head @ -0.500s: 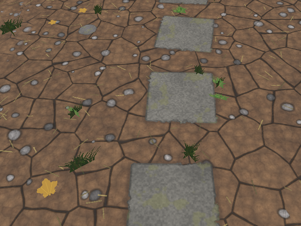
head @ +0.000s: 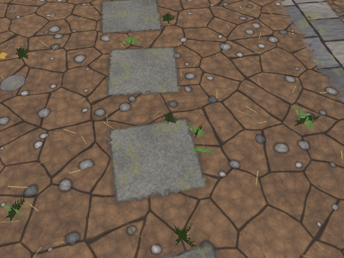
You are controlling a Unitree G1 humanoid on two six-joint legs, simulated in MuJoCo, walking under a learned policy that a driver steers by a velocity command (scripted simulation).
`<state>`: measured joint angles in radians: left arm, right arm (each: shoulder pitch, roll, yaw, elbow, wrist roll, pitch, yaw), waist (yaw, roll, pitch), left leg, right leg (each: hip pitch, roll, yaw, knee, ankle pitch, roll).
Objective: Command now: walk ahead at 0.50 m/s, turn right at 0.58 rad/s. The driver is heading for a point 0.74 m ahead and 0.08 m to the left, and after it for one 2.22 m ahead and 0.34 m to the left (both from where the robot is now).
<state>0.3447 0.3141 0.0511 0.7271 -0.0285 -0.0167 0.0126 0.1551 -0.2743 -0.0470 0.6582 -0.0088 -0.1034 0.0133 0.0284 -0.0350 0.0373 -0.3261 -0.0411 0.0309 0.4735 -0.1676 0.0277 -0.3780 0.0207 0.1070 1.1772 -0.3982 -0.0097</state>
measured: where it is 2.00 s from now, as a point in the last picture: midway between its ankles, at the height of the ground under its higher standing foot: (177, 196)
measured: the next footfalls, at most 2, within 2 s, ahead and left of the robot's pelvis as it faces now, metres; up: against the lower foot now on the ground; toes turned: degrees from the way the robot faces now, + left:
right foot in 0.38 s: +0.35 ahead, -0.18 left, +0.00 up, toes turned -8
left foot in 0.92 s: +0.63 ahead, +0.08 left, +0.00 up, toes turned +13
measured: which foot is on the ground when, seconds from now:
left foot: down 0.00-0.38, up 0.40-0.90, down 0.92-1.00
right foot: up 0.00-0.36, down 0.38-0.90, up 0.92-1.00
